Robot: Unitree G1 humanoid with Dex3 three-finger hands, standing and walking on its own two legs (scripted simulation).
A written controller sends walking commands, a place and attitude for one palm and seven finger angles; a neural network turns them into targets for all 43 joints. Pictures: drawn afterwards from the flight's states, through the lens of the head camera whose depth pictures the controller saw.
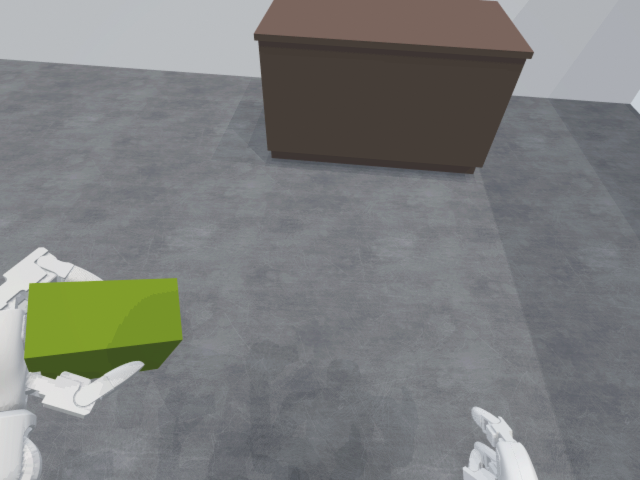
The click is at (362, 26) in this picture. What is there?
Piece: table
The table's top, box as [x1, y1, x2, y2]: [254, 0, 533, 58]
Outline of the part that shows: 254,32 255,40 531,58 533,51 497,1 486,0 273,0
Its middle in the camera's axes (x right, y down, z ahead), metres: +0.31 -1.01 +1.78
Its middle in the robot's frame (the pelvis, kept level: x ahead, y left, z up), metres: +2.01 -0.22 -0.12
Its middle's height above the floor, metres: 0.65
